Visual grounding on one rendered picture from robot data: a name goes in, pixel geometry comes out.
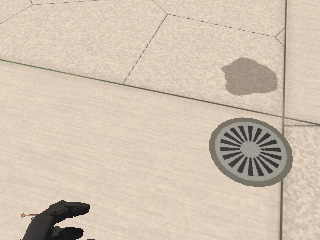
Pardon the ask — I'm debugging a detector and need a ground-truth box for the robot left hand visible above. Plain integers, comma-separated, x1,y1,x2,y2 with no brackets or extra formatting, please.
21,200,95,240

